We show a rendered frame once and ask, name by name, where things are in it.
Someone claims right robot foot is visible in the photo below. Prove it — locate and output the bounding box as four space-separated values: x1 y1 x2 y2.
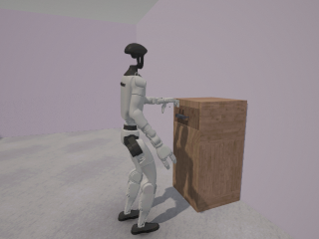
131 222 160 235

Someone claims left robot forearm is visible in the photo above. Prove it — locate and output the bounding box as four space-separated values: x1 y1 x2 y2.
144 97 164 105

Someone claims right robot hand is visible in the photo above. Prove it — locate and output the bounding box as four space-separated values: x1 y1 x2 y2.
156 143 177 170

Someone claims handle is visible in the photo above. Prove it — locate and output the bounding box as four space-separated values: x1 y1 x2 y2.
175 114 189 120

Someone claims drawer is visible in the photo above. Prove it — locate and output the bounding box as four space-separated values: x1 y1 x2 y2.
174 105 200 130

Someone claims robot right upper arm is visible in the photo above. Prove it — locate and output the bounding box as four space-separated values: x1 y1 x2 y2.
129 76 147 121

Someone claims robot right thigh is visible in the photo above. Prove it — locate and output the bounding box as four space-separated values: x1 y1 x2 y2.
127 136 157 192

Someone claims left robot hand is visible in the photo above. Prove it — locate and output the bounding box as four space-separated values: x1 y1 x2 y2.
161 98 179 114

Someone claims cabinet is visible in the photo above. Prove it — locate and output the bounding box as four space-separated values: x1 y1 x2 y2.
172 97 247 213

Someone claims right robot forearm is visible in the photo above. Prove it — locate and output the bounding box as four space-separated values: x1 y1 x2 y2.
133 110 162 148

